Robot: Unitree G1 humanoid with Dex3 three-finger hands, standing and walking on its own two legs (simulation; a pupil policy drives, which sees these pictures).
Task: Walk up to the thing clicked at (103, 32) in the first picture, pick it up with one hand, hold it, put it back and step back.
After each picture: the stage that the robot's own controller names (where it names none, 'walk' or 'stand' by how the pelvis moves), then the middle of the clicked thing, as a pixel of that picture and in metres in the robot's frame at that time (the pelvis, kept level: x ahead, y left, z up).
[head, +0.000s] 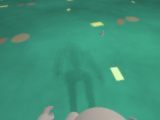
stand; (102, 33) +2.29 -0.39 -0.72
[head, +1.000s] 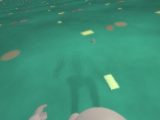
walk; (93, 40) +2.16 +0.02 -0.69
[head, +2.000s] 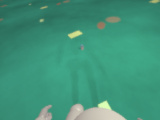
walk; (82, 47) +1.52 +0.30 -0.71
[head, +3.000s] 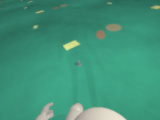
walk; (79, 63) +1.06 +0.27 -0.72
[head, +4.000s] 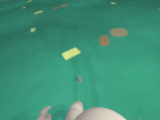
walk; (79, 78) +0.69 +0.22 -0.71
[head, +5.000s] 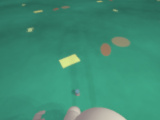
walk; (77, 92) +0.47 +0.17 -0.71
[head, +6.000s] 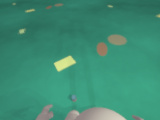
stand; (74, 98) +0.36 +0.20 -0.71
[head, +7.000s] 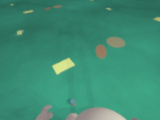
stand; (73, 102) +0.32 +0.20 -0.71
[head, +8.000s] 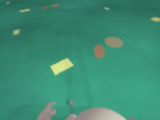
stand; (72, 103) +0.30 +0.20 -0.72
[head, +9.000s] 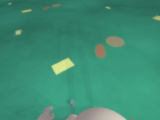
stand; (72, 102) +0.30 +0.20 -0.72
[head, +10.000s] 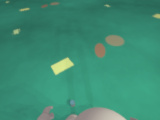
stand; (72, 103) +0.28 +0.20 -0.72
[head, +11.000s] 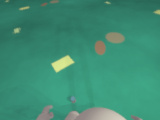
stand; (73, 99) +0.31 +0.21 -0.72
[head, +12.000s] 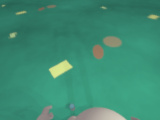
stand; (72, 107) +0.25 +0.20 -0.72
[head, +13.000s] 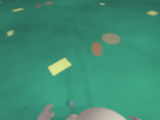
stand; (71, 103) +0.27 +0.21 -0.72
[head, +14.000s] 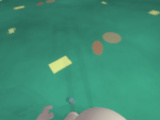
stand; (71, 100) +0.29 +0.21 -0.72
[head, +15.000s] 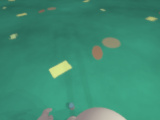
stand; (71, 106) +0.28 +0.21 -0.72
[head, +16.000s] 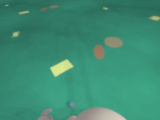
stand; (72, 105) +0.28 +0.20 -0.72
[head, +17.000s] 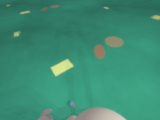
stand; (72, 104) +0.28 +0.21 -0.72
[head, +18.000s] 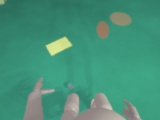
go down; (70, 86) +0.34 +0.19 -0.60
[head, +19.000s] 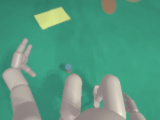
go down; (68, 68) +0.42 +0.17 -0.33
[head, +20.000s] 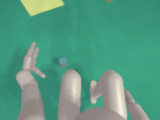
close in; (63, 62) +0.42 +0.17 -0.28
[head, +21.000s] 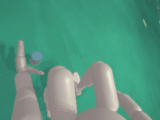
close; (36, 58) +0.42 +0.20 -0.23
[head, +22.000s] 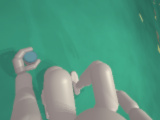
close; (30, 58) +0.41 +0.22 -0.23
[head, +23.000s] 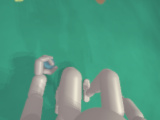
lift; (49, 65) +0.33 +0.25 -0.18
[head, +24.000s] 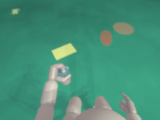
lift; (64, 76) +0.31 +0.18 +0.00
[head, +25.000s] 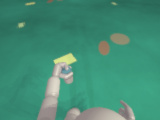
hold; (67, 75) +0.33 +0.17 +0.00
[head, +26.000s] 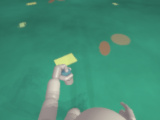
hold; (67, 77) +0.32 +0.17 -0.01
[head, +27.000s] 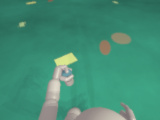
hold; (68, 77) +0.32 +0.16 -0.01
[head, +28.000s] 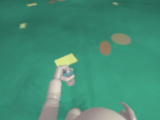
crouch; (69, 77) +0.32 +0.16 -0.01
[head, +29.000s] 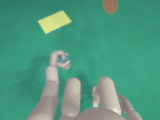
crouch; (64, 62) +0.41 +0.17 -0.11
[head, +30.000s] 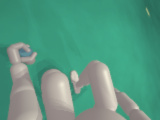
lower; (27, 56) +0.44 +0.22 -0.24
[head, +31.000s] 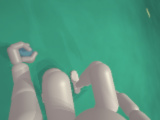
lower; (27, 55) +0.43 +0.24 -0.24
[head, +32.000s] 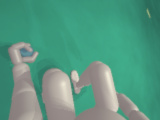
lower; (28, 55) +0.43 +0.23 -0.24
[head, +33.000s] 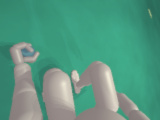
lower; (29, 55) +0.43 +0.23 -0.24
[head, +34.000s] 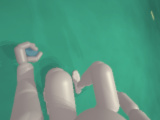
loosen; (32, 54) +0.42 +0.22 -0.25
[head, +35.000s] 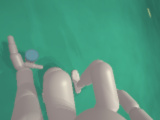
withdraw; (31, 56) +0.41 +0.21 -0.24
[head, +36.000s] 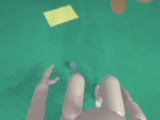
walk; (72, 66) +0.44 +0.15 -0.34
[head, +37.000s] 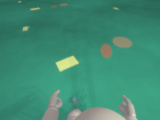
stand; (75, 101) +0.34 +0.15 -0.66
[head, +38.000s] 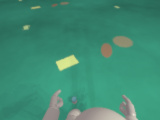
stand; (74, 100) +0.34 +0.17 -0.67
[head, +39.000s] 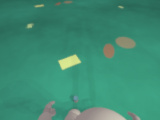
stand; (75, 99) +0.34 +0.15 -0.69
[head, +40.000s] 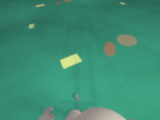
walk; (77, 97) +0.36 +0.16 -0.72
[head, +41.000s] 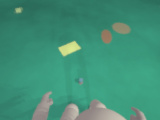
walk; (80, 81) +0.50 +0.05 -0.70
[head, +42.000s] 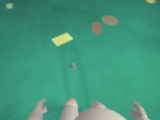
walk; (73, 65) +0.74 +0.21 -0.70
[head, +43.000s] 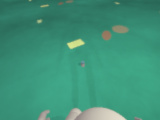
stand; (82, 63) +1.01 +0.17 -0.71
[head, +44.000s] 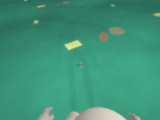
stand; (80, 64) +1.01 +0.16 -0.72
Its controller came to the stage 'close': yes
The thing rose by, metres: 0.70
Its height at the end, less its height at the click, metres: +0.00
